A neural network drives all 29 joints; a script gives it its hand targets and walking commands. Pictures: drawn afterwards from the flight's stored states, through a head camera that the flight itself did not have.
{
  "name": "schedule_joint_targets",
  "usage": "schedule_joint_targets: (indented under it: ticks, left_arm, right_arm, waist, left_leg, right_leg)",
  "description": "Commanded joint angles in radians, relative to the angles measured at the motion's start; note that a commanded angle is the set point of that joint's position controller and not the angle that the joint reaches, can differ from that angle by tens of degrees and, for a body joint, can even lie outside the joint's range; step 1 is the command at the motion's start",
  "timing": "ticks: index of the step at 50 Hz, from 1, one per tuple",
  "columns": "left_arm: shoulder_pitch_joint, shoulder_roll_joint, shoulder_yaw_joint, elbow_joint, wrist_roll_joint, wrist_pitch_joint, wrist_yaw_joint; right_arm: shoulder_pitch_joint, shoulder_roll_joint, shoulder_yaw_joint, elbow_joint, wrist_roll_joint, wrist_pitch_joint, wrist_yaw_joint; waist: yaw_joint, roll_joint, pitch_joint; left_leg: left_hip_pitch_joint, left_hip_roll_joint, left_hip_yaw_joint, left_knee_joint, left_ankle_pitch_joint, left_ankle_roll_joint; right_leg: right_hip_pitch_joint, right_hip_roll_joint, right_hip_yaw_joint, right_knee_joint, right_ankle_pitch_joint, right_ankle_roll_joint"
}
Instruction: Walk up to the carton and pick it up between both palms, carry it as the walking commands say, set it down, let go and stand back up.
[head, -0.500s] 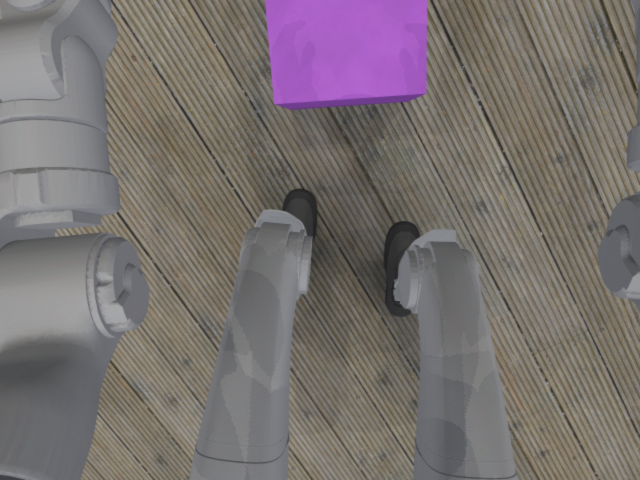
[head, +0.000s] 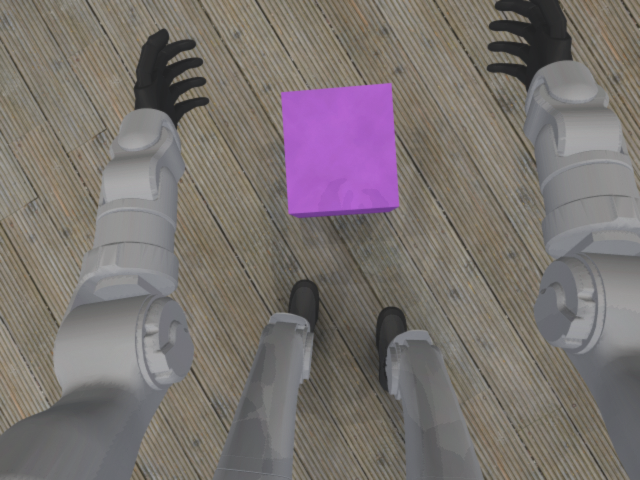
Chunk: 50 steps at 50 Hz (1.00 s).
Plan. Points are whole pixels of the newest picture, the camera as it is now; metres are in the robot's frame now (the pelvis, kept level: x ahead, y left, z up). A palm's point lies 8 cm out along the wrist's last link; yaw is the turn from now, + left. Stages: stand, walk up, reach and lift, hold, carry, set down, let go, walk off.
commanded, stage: let go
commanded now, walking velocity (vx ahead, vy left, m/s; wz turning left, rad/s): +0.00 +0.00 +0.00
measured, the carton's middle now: (340, 157) +0.54 +0.06 -0.58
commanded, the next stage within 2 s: stand in 1.28 s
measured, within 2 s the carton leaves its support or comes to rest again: neither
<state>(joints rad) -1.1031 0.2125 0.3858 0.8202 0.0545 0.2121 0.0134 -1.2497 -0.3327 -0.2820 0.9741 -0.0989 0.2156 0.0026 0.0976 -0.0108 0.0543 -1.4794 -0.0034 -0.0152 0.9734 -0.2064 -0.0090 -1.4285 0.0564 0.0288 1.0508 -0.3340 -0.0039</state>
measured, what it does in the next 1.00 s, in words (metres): rises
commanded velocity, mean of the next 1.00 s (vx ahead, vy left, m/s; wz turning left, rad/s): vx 0.00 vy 0.00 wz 0.00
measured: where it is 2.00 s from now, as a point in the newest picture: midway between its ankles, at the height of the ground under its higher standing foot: (346, 349)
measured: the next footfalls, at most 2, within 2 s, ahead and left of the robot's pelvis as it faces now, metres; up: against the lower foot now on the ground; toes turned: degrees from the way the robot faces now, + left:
none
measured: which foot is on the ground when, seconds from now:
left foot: down 0.00-1.00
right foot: down 0.00-1.00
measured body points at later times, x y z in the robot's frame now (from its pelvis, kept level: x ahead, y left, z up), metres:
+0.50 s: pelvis +0.07 +0.01 +0.08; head +0.26 +0.00 +0.49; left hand +0.35 +0.25 -0.01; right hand +0.41 -0.19 -0.03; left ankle +0.10 +0.12 -0.63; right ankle +0.06 -0.11 -0.63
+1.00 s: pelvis +0.09 -0.01 +0.11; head +0.12 -0.02 +0.56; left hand +0.25 +0.22 +0.03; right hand +0.26 -0.25 +0.02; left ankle +0.10 +0.12 -0.63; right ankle +0.06 -0.11 -0.63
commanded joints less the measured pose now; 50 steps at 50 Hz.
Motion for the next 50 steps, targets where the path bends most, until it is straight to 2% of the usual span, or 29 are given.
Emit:
schedule_joint_targets:
  ticks: [1, 6, 7, 8, 9, 10, 11, 12, 13, 14, 17, 18, 19, 20, 23, 26, 30, 31, 33, 35, 37, 39, 40, 41, 42, 44, 45, 48, 50]
  left_arm:
    - [0.016, 0.195, -0.038, -0.229, 0.028, -0.054, -0.050]
    - [0.185, 0.194, -0.080, -0.328, 0.015, -0.081, -0.078]
    - [0.264, 0.153, -0.128, -0.439, -0.011, -0.084, -0.088]
    - [0.217, 0.202, -0.103, -0.416, -0.032, -0.087, -0.090]
    - [0.279, 0.173, -0.118, -0.447, -0.021, -0.087, -0.094]
    - [0.367, 0.180, -0.125, -0.352, -0.021, -0.086, -0.098]
    - [0.443, 0.178, -0.119, -0.446, -0.006, -0.096, -0.097]
    - [0.392, 0.178, -0.143, -0.443, -0.029, -0.106, -0.104]
    - [0.494, 0.143, -0.128, -0.345, -0.018, -0.100, -0.102]
    - [0.596, 0.107, -0.165, -0.433, -0.027, -0.124, -0.103]
    - [0.621, 0.135, -0.160, -0.408, -0.036, -0.150, -0.100]
    - [0.781, 0.090, -0.189, -0.373, -0.026, -0.162, -0.100]
    - [0.791, 0.084, -0.199, -0.435, -0.038, -0.170, -0.100]
    - [0.799, 0.094, -0.211, -0.442, -0.059, -0.181, -0.104]
    - [0.919, 0.107, -0.232, -0.404, -0.052, -0.204, -0.100]
    - [1.020, 0.080, -0.260, -0.447, -0.051, -0.222, -0.088]
    - [1.150, 0.095, -0.311, -0.463, -0.050, -0.233, -0.079]
    - [1.060, 0.115, -0.290, -0.537, -0.050, -0.240, -0.076]
    - [1.204, 0.089, -0.319, -0.486, -0.061, -0.239, -0.073]
    - [1.235, 0.103, -0.299, -0.504, -0.052, -0.229, -0.072]
    - [1.278, 0.113, -0.283, -0.538, -0.050, -0.232, -0.075]
    - [1.256, 0.121, -0.307, -0.580, -0.051, -0.220, -0.070]
    - [1.297, 0.105, -0.312, -0.523, -0.058, -0.203, -0.070]
    - [1.261, 0.103, -0.313, -0.557, -0.048, -0.188, -0.079]
    - [1.303, 0.103, -0.310, -0.540, -0.050, -0.171, -0.076]
    - [1.275, 0.122, -0.303, -0.561, -0.046, -0.157, -0.081]
    - [1.281, 0.119, -0.317, -0.544, -0.047, -0.142, -0.088]
    - [1.235, 0.117, -0.317, -0.560, -0.043, -0.122, -0.093]
    - [1.299, 0.139, -0.304, -0.513, -0.043, -0.105, -0.088]
  right_arm:
    - [0.030, -0.031, -0.035, -0.201, -0.022, -0.030, -0.050]
    - [0.118, -0.003, 0.000, -0.479, -0.016, -0.063, -0.085]
    - [0.211, -0.014, 0.009, -0.602, -0.008, -0.074, -0.094]
    - [0.122, 0.006, 0.018, -0.637, 0.022, -0.081, -0.089]
    - [0.240, -0.005, 0.013, -0.647, -0.013, -0.082, -0.089]
    - [0.315, 0.052, 0.050, -0.564, 0.021, -0.079, -0.083]
    - [0.428, 0.068, 0.064, -0.600, 0.028, -0.084, -0.068]
    - [0.382, 0.053, 0.064, -0.624, 0.033, -0.100, -0.069]
    - [0.415, 0.022, 0.047, -0.555, 0.007, -0.099, -0.061]
    - [0.565, 0.063, 0.071, -0.586, -0.003, -0.115, -0.058]
    - [0.621, 0.030, 0.042, -0.550, -0.008, -0.145, -0.047]
    - [0.732, 0.043, 0.052, -0.586, -0.027, -0.166, -0.042]
    - [0.798, 0.062, 0.093, -0.543, -0.001, -0.170, -0.030]
    - [0.823, 0.057, 0.095, -0.550, 0.013, -0.176, -0.031]
    - [0.911, 0.036, 0.095, -0.521, 0.012, -0.197, -0.025]
    - [1.001, 0.066, 0.118, -0.526, 0.028, -0.221, -0.013]
    - [1.154, 0.061, 0.144, -0.504, 0.026, -0.232, 0.002]
    - [1.085, 0.064, 0.132, -0.558, 0.044, -0.241, 0.007]
    - [1.191, 0.059, 0.168, -0.577, 0.043, -0.247, 0.014]
    - [1.254, 0.045, 0.165, -0.554, 0.042, -0.243, 0.017]
    - [1.299, 0.041, 0.180, -0.620, 0.067, -0.253, 0.022]
    - [1.336, 0.053, 0.195, -0.644, 0.069, -0.237, 0.034]
    - [1.368, 0.047, 0.214, -0.637, 0.077, -0.216, 0.034]
    - [1.371, 0.044, 0.198, -0.633, 0.071, -0.211, 0.041]
    - [1.354, 0.027, 0.201, -0.689, 0.063, -0.195, 0.042]
    - [1.369, 0.040, 0.214, -0.677, 0.073, -0.179, 0.053]
    - [1.398, 0.044, 0.218, -0.676, 0.078, -0.165, 0.055]
    - [1.352, 0.058, 0.231, -0.699, 0.087, -0.143, 0.061]
    - [1.386, 0.020, 0.225, -0.699, 0.068, -0.134, 0.055]
  waist:
    - [-0.009, -0.028, -1.194]
    - [0.014, -0.076, -1.083]
    - [-0.032, -0.040, -1.179]
    - [0.002, -0.068, -1.111]
    - [-0.035, -0.046, -1.141]
    - [-0.009, -0.008, -1.081]
    - [0.029, 0.012, -1.096]
    - [-0.010, -0.009, -1.043]
    - [0.010, 0.029, -0.972]
    - [-0.008, -0.021, -1.047]
    - [-0.015, 0.038, -0.857]
    - [-0.029, -0.014, -0.874]
    - [-0.008, 0.043, -0.842]
    - [-0.027, 0.020, -0.855]
    - [-0.043, 0.003, -0.716]
    - [-0.059, 0.013, -0.598]
    - [-0.080, 0.029, -0.425]
    - [-0.079, 0.010, -0.413]
    - [-0.080, -0.043, -0.363]
    - [-0.084, 0.008, -0.284]
    - [-0.081, -0.049, -0.302]
    - [-0.078, 0.008, -0.224]
    - [-0.083, -0.060, -0.145]
    - [-0.095, 0.028, -0.118]
    - [-0.074, -0.049, -0.106]
    - [-0.084, -0.012, -0.034]
    - [-0.089, -0.073, -0.033]
    - [-0.082, 0.004, 0.024]
    - [-0.074, -0.055, 0.007]
  left_leg:
    - [0.879, -0.054, 0.050, -0.005, 0.449, -0.005]
    - [0.948, -0.040, 0.026, -0.084, 0.450, 0.024]
    - [1.061, -0.040, 0.015, -0.097, 0.521, 0.010]
    - [1.059, -0.037, 0.001, -0.096, 0.499, 0.029]
    - [1.167, -0.021, -0.017, -0.099, 0.576, 0.023]
    - [1.217, -0.018, -0.032, -0.105, 0.559, 0.026]
    - [1.307, -0.025, -0.017, -0.117, 0.624, 0.021]
    - [1.267, -0.013, -0.027, -0.119, 0.626, 0.026]
    - [1.303, 0.005, -0.060, -0.135, 0.646, 0.020]
    - [1.330, -0.004, -0.046, -0.155, 0.698, 0.011]
    - [1.421, 0.027, -0.094, -0.184, 0.761, 0.018]
    - [1.417, 0.023, -0.075, -0.199, 0.727, 0.010]
    - [1.444, 0.020, -0.060, -0.213, 0.773, 0.002]
    - [1.470, 0.018, -0.061, -0.235, 0.766, 0.010]
    - [1.401, 0.023, -0.042, -0.287, 0.606, -0.004]
    - [1.468, 0.019, -0.053, -0.332, 0.627, -0.014]
    - [1.396, -0.012, -0.011, -0.441, 0.300, -0.025]
    - [1.379, -0.015, -0.020, -0.446, 0.301, -0.016]
    - [1.437, -0.024, -0.017, -0.470, 0.336, -0.001]
    - [1.448, -0.025, -0.002, -0.496, 0.311, -0.017]
    - [1.485, -0.041, 0.010, -0.508, 0.313, -0.011]
    - [1.497, -0.042, 0.011, -0.529, 0.251, -0.004]
    - [1.499, -0.041, 0.019, -0.547, 0.238, 0.010]
    - [1.482, -0.043, 0.026, -0.540, 0.211, -0.008]
    - [1.506, -0.047, 0.023, -0.545, 0.188, 0.005]
    - [1.507, -0.049, 0.030, -0.564, 0.106, 0.005]
    - [1.541, -0.054, 0.033, -0.547, 0.103, 0.009]
    - [1.527, -0.053, 0.038, -0.568, 0.067, 0.007]
    - [1.572, -0.046, 0.032, -0.536, 0.104, 0.012]
  right_leg:
    - [0.515, 0.011, 0.006, -0.140, 0.393, 0.050]
    - [0.562, 0.012, 0.011, -0.217, 0.332, 0.058]
    - [0.655, 0.002, 0.013, -0.242, 0.407, 0.054]
    - [0.575, 0.011, -0.013, -0.228, 0.328, 0.059]
    - [0.536, 0.007, -0.004, -0.266, 0.347, 0.049]
    - [0.496, 0.006, -0.002, -0.282, 0.256, 0.038]
    - [0.534, 0.021, -0.012, -0.294, 0.290, 0.035]
    - [0.510, 0.012, -0.002, -0.322, 0.307, 0.030]
    - [0.416, 0.013, -0.008, -0.311, 0.212, 0.037]
    - [0.576, 0.020, -0.011, -0.344, 0.351, 0.027]
    - [0.383, 0.019, 0.010, -0.394, 0.210, 0.020]
    - [0.490, 0.019, -0.013, -0.409, 0.274, 0.023]
    - [0.549, 0.015, -0.001, -0.417, 0.299, 0.015]
    - [0.580, 0.016, -0.001, -0.443, 0.315, 0.019]
    - [0.686, -0.001, -0.001, -0.473, 0.279, 0.015]
    - [0.719, -0.004, -0.001, -0.524, 0.280, 0.017]
    - [0.954, -0.031, 0.000, -0.584, 0.218, 0.010]
    - [0.984, -0.042, 0.012, -0.583, 0.238, 0.008]
    - [1.020, -0.051, 0.008, -0.607, 0.283, 0.020]
    - [1.081, -0.057, 0.006, -0.638, 0.263, 0.006]
    - [1.181, -0.054, 0.002, -0.647, 0.363, 0.023]
    - [1.177, -0.062, 0.015, -0.690, 0.274, 0.009]
    - [1.160, -0.055, 0.003, -0.701, 0.262, 0.026]
    - [1.161, -0.069, 0.024, -0.714, 0.240, 0.010]
    - [1.166, -0.067, 0.004, -0.720, 0.202, 0.014]
    - [1.159, -0.077, 0.021, -0.752, 0.131, 0.015]
    - [1.165, -0.084, 0.022, -0.760, 0.142, 0.018]
    - [1.179, -0.081, 0.027, -0.764, 0.101, 0.014]
    - [1.168, -0.075, 0.012, -0.752, 0.119, 0.019]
